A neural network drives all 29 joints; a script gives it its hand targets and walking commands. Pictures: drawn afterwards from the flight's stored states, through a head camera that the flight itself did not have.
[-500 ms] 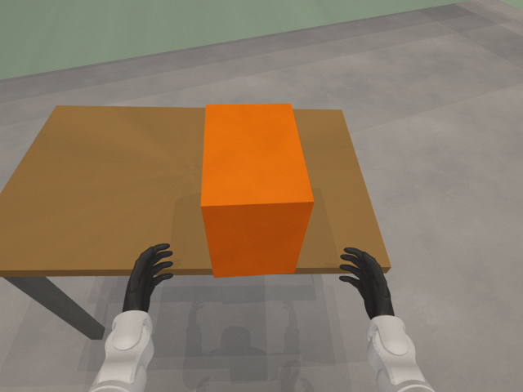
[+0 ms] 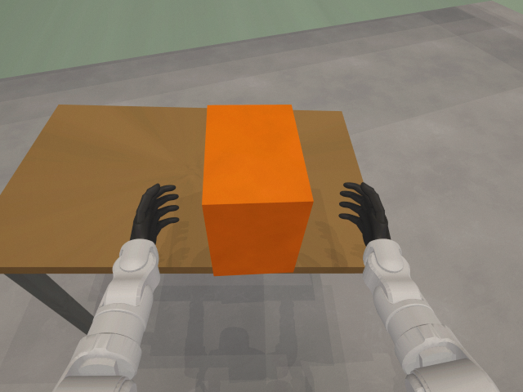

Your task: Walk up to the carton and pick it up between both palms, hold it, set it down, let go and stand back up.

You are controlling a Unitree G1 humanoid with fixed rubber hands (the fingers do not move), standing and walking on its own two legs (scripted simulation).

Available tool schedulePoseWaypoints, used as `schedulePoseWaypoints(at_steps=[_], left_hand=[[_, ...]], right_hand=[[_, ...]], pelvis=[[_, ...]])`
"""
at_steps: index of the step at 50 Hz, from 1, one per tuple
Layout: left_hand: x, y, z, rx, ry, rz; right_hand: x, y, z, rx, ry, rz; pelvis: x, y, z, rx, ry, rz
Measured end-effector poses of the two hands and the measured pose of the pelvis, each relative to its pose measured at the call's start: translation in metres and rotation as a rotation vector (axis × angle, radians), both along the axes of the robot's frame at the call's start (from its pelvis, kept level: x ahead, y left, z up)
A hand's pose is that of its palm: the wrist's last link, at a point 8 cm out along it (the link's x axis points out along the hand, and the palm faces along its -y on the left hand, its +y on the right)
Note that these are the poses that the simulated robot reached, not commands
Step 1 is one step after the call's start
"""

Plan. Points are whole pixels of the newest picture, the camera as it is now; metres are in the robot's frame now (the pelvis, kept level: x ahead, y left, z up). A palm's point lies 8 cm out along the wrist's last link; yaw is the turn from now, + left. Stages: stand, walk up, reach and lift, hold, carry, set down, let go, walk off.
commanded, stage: reach and lift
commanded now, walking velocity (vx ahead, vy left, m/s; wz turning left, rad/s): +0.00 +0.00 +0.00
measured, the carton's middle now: (251, 191) +0.48 +0.05 -0.02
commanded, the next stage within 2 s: none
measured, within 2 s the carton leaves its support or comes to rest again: neither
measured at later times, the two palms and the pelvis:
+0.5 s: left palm (150, 181) +0.40 +0.21 +0.09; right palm (371, 175) +0.43 -0.15 +0.11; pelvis -0.01 -0.01 +0.00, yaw +0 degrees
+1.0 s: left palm (149, 144) +0.44 +0.21 +0.13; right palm (373, 133) +0.47 -0.14 +0.16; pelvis -0.01 +0.00 -0.01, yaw +1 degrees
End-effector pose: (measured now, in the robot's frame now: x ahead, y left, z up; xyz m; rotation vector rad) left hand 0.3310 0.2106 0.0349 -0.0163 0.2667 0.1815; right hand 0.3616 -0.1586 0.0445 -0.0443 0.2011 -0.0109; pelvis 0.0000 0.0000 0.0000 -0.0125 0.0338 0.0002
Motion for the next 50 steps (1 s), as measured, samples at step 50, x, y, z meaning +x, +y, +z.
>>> schedulePoseWaypoints(at_steps=[50], left_hand=[[0.107, 0.003, 0.096, 0.024, -0.022, 0.019]], right_hand=[[0.112, 0.018, 0.112, 0.027, 0.020, -0.011]], pelvis=[[-0.005, -0.005, -0.005, -0.015, 0.218, 0.017]])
